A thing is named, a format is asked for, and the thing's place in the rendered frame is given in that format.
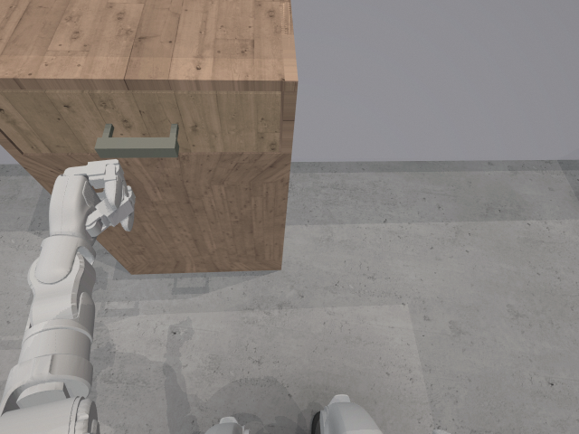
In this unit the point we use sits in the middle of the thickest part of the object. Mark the handle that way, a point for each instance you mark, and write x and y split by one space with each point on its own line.
134 147

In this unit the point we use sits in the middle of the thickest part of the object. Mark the right robot shin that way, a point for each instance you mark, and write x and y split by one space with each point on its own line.
340 398

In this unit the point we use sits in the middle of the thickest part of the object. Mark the cabinet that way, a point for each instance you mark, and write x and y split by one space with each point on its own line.
200 211

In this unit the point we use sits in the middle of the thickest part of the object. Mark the drawer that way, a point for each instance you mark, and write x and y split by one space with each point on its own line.
70 121

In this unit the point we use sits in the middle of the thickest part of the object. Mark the robot shin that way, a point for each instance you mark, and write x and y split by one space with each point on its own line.
228 419
340 398

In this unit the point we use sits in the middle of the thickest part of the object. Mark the left robot shin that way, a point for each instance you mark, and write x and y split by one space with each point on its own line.
228 419

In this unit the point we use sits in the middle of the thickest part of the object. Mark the robot left upper arm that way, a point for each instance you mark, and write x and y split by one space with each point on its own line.
75 415

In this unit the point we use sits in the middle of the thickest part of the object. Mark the robot left forearm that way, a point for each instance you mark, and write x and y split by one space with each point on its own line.
54 363

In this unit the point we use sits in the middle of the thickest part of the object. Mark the robot left hand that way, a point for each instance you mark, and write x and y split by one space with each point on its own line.
74 201

